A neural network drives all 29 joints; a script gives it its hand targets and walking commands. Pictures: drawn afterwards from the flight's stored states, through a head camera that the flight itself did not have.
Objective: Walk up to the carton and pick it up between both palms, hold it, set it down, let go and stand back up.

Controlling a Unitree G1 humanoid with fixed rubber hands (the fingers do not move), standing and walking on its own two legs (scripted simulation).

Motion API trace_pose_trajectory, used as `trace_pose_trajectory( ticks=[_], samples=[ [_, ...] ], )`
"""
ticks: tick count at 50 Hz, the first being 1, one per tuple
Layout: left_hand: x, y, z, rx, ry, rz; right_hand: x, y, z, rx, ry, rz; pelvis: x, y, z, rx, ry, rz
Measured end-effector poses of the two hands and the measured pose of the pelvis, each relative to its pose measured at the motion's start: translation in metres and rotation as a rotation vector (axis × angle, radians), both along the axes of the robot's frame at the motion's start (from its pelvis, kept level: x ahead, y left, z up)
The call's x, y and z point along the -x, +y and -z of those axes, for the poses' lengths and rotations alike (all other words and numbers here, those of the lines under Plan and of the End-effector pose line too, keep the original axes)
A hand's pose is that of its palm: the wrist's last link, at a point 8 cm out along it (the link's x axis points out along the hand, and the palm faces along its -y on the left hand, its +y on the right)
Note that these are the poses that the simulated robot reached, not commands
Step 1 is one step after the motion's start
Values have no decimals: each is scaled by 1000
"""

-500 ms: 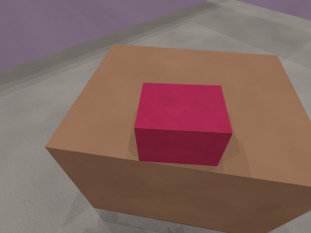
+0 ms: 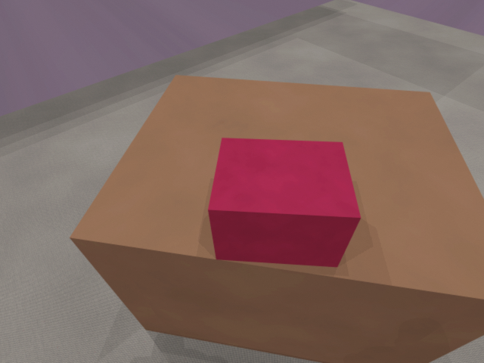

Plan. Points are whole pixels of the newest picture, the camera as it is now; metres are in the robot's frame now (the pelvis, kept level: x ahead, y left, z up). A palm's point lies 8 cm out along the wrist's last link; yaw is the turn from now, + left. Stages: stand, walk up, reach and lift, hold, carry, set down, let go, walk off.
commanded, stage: stand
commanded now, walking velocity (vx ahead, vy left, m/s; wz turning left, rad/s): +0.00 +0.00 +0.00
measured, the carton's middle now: (278, 201) +0.45 -0.06 -0.01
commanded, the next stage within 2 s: walk up in 0.68 s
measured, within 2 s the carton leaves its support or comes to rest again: neither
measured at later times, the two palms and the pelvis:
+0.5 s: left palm out of the picture -0.03 +0.20 -0.14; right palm out of the picture -0.03 -0.20 -0.14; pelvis +0.00 +0.00 +0.01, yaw +0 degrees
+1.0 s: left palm out of the picture -0.06 +0.20 -0.14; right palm out of the picture -0.05 -0.21 -0.14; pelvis -0.01 +0.00 +0.00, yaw +0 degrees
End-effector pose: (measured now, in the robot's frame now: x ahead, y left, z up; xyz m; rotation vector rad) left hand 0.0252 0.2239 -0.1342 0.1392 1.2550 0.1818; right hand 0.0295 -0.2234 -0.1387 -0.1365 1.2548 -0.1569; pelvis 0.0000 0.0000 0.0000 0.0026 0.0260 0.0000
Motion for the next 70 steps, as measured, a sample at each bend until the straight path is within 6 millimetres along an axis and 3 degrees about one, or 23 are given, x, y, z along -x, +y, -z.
trace_pose_trajectory(
  ticks=[23,45,51,57,70],
  samples=[
    [50,-23,8,55,178,-40,52,21,6,-41,172,44,2,1,-5,-1,-32,2],
    [81,-29,9,69,236,-38,84,27,6,-53,225,36,15,0,-6,0,-35,1],
    [86,-20,8,33,255,-8,81,7,6,-20,208,29,10,-7,-3,-4,-33,7],
    [80,-19,3,2,260,3,64,-17,6,7,192,5,1,-16,-3,1,-30,8],
    [33,-26,7,7,167,47,12,-31,2,36,77,-19,-8,-23,-2,5,-33,31]
  ],
)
